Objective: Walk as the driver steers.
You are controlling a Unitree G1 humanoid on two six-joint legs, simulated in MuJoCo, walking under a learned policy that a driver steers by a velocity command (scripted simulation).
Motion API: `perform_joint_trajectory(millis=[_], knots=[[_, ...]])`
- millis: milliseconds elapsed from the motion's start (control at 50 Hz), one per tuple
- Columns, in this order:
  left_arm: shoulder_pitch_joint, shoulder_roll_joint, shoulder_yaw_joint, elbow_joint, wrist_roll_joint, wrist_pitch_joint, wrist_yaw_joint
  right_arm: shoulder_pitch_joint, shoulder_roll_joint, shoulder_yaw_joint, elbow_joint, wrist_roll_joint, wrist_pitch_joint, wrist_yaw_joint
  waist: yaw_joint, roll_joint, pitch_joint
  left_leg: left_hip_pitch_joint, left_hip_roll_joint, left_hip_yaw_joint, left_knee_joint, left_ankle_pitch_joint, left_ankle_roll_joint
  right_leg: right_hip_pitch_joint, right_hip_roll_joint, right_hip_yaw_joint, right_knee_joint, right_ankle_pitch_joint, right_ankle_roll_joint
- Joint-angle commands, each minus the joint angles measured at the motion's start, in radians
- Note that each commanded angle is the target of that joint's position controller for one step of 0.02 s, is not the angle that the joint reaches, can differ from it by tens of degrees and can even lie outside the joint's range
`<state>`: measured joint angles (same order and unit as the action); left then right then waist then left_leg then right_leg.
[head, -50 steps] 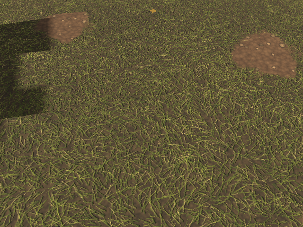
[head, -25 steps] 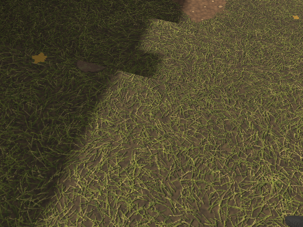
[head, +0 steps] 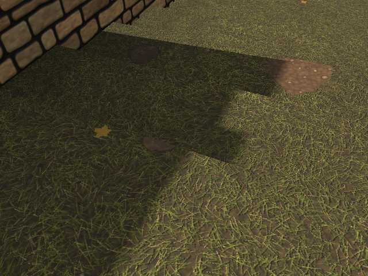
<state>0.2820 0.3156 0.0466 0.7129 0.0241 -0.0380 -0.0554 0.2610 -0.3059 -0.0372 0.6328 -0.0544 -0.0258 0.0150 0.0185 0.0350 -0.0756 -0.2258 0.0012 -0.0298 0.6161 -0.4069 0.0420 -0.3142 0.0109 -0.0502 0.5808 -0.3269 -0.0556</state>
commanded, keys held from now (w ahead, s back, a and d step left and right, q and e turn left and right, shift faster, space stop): w+e+shift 0.34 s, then e+shift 0.32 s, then shift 0.02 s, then w+shift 0.14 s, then w+q+shift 0.18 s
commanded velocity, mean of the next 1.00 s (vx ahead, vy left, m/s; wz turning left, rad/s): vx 0.65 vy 0.00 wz -0.65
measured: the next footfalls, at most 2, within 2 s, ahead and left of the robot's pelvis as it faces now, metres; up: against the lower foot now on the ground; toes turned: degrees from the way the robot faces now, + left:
left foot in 0.38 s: +0.46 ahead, +0.04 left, +0.00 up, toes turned -22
right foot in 0.84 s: +0.55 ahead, -0.32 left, +0.00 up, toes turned -41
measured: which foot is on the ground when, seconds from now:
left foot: up 0.00-0.36, down 0.38-0.86, up 0.88-1.00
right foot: down 0.00-0.40, up 0.42-0.82, down 0.84-1.00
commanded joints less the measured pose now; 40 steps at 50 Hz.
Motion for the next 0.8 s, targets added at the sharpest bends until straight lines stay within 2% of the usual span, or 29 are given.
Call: perform_joint_trajectory(millis=[20,40,60,80,100,140,200,240,280,300,320,340,360,380,400,420,440,460,480,500,520,560,600,640,660,680,700,760,800], knots=[[0.252,0.239,0.054,0.012,0.007,-0.013,0.001,-0.194,-0.025,-0.001,-0.188,-0.009,-0.040,-0.002,0.094,-0.406,0.150,-0.744,-0.115,0.015,0.480,-0.100,-0.003,0.406,-0.306,0.948,-0.485,-0.554,-0.188],[0.172,0.219,0.061,-0.016,0.006,-0.011,0.006,-0.185,-0.072,-0.008,-0.166,-0.018,-0.052,0.005,0.060,-0.219,0.170,-0.799,-0.019,-0.062,0.554,0.002,-0.007,0.425,-0.347,0.938,-0.469,-0.562,-0.231],[0.157,0.195,0.061,-0.020,0.001,-0.015,0.012,-0.203,-0.105,-0.015,-0.147,-0.017,-0.060,0.013,0.061,-0.116,0.152,-0.763,0.018,-0.061,0.548,0.089,-0.020,0.409,-0.304,0.800,-0.412,-0.431,-0.224],[0.175,0.180,0.059,-0.005,-0.003,-0.018,0.019,-0.195,-0.109,-0.015,-0.129,-0.019,-0.063,0.017,0.055,-0.078,0.138,-0.702,0.037,-0.049,0.510,0.115,-0.034,0.379,-0.251,0.680,-0.398,-0.332,-0.205],[0.186,0.158,0.050,0.008,-0.012,-0.022,0.027,-0.194,-0.102,-0.012,-0.121,-0.024,-0.056,0.023,0.050,-0.082,0.138,-0.647,0.048,-0.038,0.462,0.127,-0.048,0.344,-0.205,0.609,-0.416,-0.267,-0.185],[0.214,0.123,0.040,0.037,-0.021,-0.030,0.037,-0.206,-0.085,-0.003,-0.116,-0.015,-0.035,0.035,0.048,-0.133,0.153,-0.595,0.042,-0.010,0.395,0.171,-0.074,0.306,-0.156,0.535,-0.442,-0.124,-0.185],[0.244,0.127,0.047,0.066,-0.021,-0.026,0.043,-0.299,-0.066,0.013,-0.135,0.001,-0.023,0.038,0.068,-0.114,0.168,-0.579,0.011,0.031,0.257,0.214,-0.097,0.288,-0.115,0.477,-0.434,0.067,-0.197],[0.254,0.134,0.053,0.082,-0.020,-0.024,0.046,-0.382,-0.043,0.028,-0.157,0.010,-0.029,0.040,0.092,-0.139,0.170,-0.505,-0.019,0.055,0.128,0.258,-0.102,0.252,-0.090,0.453,-0.416,0.184,-0.191],[0.264,0.144,0.058,0.098,-0.023,-0.026,0.050,-0.434,-0.047,0.032,-0.180,0.018,-0.033,0.039,0.102,-0.172,0.165,-0.418,-0.032,0.065,0.034,0.285,-0.092,0.239,-0.112,0.474,-0.409,0.329,-0.184],[0.248,0.148,0.060,0.100,-0.025,-0.028,0.052,-0.421,-0.058,0.029,-0.180,0.023,-0.037,0.035,0.086,-0.179,0.154,-0.338,-0.037,0.059,-0.004,0.309,-0.080,0.224,-0.126,0.479,-0.399,0.415,-0.171],[0.208,0.159,0.063,0.095,-0.028,-0.031,0.053,-0.364,-0.072,0.024,-0.165,0.026,-0.040,0.027,0.045,-0.177,0.132,-0.208,-0.049,0.055,-0.048,0.315,-0.066,0.189,-0.125,0.466,-0.363,0.534,-0.146],[0.174,0.185,0.069,0.088,-0.030,-0.036,0.051,-0.256,-0.111,0.007,-0.131,0.028,-0.042,0.013,-0.011,-0.167,0.071,-0.026,-0.072,0.056,-0.055,0.275,-0.048,0.150,-0.114,0.441,-0.261,0.739,-0.116],[0.146,0.217,0.077,0.085,-0.031,-0.038,0.046,-0.070,-0.155,-0.015,-0.074,0.026,-0.045,-0.008,-0.101,-0.119,-0.027,0.195,-0.080,0.059,-0.073,0.256,-0.028,0.116,-0.064,0.393,-0.037,0.889,-0.076],[0.122,0.199,0.076,0.072,-0.033,-0.047,0.040,0.114,-0.198,-0.038,-0.035,0.015,-0.051,-0.034,-0.186,-0.102,-0.124,0.441,0.022,-0.022,-0.063,0.206,-0.006,-0.021,-0.002,0.379,0.223,0.773,-0.043],[0.152,0.039,0.040,0.034,-0.048,-0.053,0.049,0.268,-0.271,-0.059,-0.022,-0.026,-0.055,-0.052,-0.195,0.115,-0.278,0.666,0.343,-0.364,-0.151,-0.109,0.039,-0.211,0.097,0.279,0.564,0.109,-0.029],[0.212,0.035,0.026,-0.007,-0.055,-0.036,0.056,0.190,-0.302,-0.060,-0.038,-0.024,-0.042,-0.049,-0.109,0.289,-0.350,0.642,0.526,-0.784,-0.283,0.034,0.111,-0.343,0.127,0.193,0.759,-0.231,-0.013],[0.166,0.106,0.042,0.017,-0.024,-0.014,0.063,0.099,-0.203,-0.047,-0.040,-0.009,-0.034,-0.046,-0.083,0.148,-0.202,0.508,0.468,-0.659,-0.242,0.190,0.131,-0.384,0.030,0.174,0.802,-0.140,-0.021],[0.099,-0.005,-0.013,0.029,0.077,-0.093,-0.019,0.158,0.044,0.059,-0.017,0.047,-0.081,-0.013,-0.114,0.243,-0.050,0.344,0.397,-0.519,-0.260,0.242,0.259,-0.474,0.040,0.225,0.995,-0.059,-0.015],[0.052,-0.001,-0.011,0.026,0.072,-0.110,-0.039,0.119,0.083,0.073,0.011,0.035,-0.096,-0.002,-0.070,0.082,-0.042,0.275,0.397,-0.376,-0.264,0.497,0.258,-0.489,-0.030,0.202,0.938,-0.019,-0.016],[0.035,-0.028,-0.026,-0.005,0.066,-0.116,-0.046,0.078,0.076,0.065,0.020,0.018,-0.103,-0.010,-0.030,0.007,-0.058,0.262,0.376,-0.270,-0.245,0.740,0.249,-0.474,-0.072,0.189,0.849,-0.011,-0.002],[-0.017,-0.042,-0.036,-0.024,0.059,-0.113,-0.056,0.027,0.060,0.052,0.025,0.015,-0.108,-0.028,-0.012,-0.002,-0.048,0.231,0.332,-0.168,-0.263,0.850,0.224,-0.462,-0.101,0.170,0.768,-0.047,0.017],[-0.065,-0.054,-0.055,-0.052,0.039,-0.099,-0.061,-0.048,0.001,0.023,0.035,0.009,-0.112,-0.064,0.018,0.042,-0.049,0.169,0.317,-0.043,-0.321,1.003,0.200,-0.422,-0.130,0.128,0.612,-0.096,0.072],[-0.107,-0.058,-0.073,-0.066,0.041,-0.085,-0.076,-0.069,-0.088,-0.014,0.046,0.000,-0.122,-0.079,0.023,0.042,-0.022,0.111,0.276,0.086,-0.391,1.051,0.177,-0.361,-0.136,0.062,0.398,0.016,0.100],[-0.115,-0.045,-0.077,-0.045,0.027,-0.068,-0.105,-0.085,-0.143,-0.038,0.042,-0.029,-0.134,-0.074,0.028,0.011,0.002,0.070,0.243,0.190,-0.430,1.053,0.144,-0.262,-0.121,0.037,0.231,0.204,0.071],[-0.100,-0.024,-0.071,-0.031,0.018,-0.059,-0.117,-0.103,-0.160,-0.045,0.031,-0.041,-0.142,-0.071,0.040,0.015,0.013,0.053,0.239,0.221,-0.432,1.041,0.134,-0.220,-0.107,0.039,0.200,0.279,0.057],[-0.105,0.002,-0.060,-0.025,0.010,-0.054,-0.121,-0.116,-0.164,-0.048,0.027,-0.044,-0.148,-0.066,0.048,0.010,0.025,0.037,0.236,0.237,-0.425,1.020,0.125,-0.186,-0.096,0.052,0.177,0.328,0.046],[-0.129,0.018,-0.052,-0.031,0.012,-0.046,-0.113,-0.108,-0.160,-0.047,0.040,-0.044,-0.144,-0.057,0.048,0.014,0.037,0.048,0.256,0.243,-0.420,0.987,0.128,-0.193,-0.085,0.071,0.188,0.343,0.031],[-0.170,0.055,-0.032,-0.054,0.034,-0.025,-0.066,-0.048,-0.161,-0.046,0.096,-0.047,-0.116,-0.011,0.041,0.018,0.085,0.188,0.318,0.247,-0.362,0.963,0.143,-0.267,-0.057,0.079,0.172,0.254,-0.021],[-0.193,0.069,-0.021,-0.066,0.025,-0.025,-0.041,0.019,-0.179,-0.048,0.136,-0.047,-0.096,0.008,0.024,0.033,0.083,0.276,0.314,0.272,-0.284,1.055,0.136,-0.218,0.006,0.024,0.108,0.214,-0.043]])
